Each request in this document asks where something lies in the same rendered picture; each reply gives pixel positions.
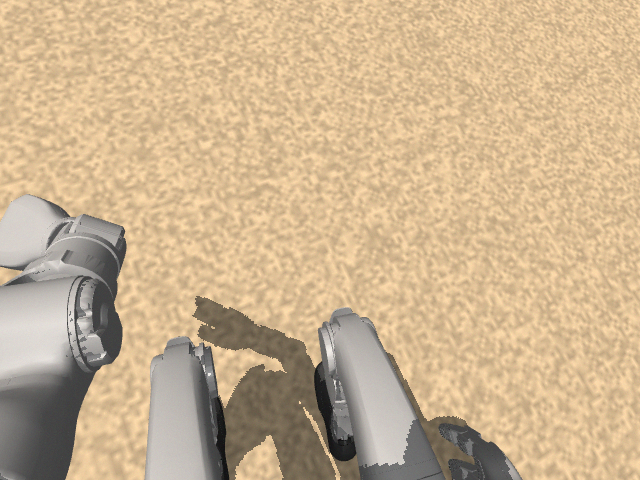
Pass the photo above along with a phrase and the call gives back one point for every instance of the left robot hand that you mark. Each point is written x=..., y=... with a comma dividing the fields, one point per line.
x=22, y=228

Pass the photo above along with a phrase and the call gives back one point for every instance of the right robot hand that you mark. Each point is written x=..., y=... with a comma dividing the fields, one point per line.
x=490, y=462

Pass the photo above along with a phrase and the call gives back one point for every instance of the right robot foot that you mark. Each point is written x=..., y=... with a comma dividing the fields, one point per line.
x=342, y=450

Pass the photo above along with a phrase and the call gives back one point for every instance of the left robot arm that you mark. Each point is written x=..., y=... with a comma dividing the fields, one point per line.
x=58, y=326

